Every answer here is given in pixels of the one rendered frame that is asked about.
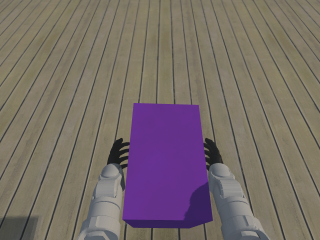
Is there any robot right forearm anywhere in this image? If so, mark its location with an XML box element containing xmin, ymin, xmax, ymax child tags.
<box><xmin>208</xmin><ymin>163</ymin><xmax>271</xmax><ymax>240</ymax></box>

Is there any carton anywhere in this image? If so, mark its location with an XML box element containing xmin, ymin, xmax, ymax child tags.
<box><xmin>122</xmin><ymin>103</ymin><xmax>213</xmax><ymax>229</ymax></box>

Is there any robot left hand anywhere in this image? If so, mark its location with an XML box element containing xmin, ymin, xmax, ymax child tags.
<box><xmin>107</xmin><ymin>138</ymin><xmax>130</xmax><ymax>169</ymax></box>

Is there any robot right hand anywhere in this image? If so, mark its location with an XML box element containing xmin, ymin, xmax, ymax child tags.
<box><xmin>203</xmin><ymin>138</ymin><xmax>224</xmax><ymax>171</ymax></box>

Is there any robot left forearm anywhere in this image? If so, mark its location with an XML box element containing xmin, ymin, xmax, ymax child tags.
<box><xmin>76</xmin><ymin>163</ymin><xmax>125</xmax><ymax>240</ymax></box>

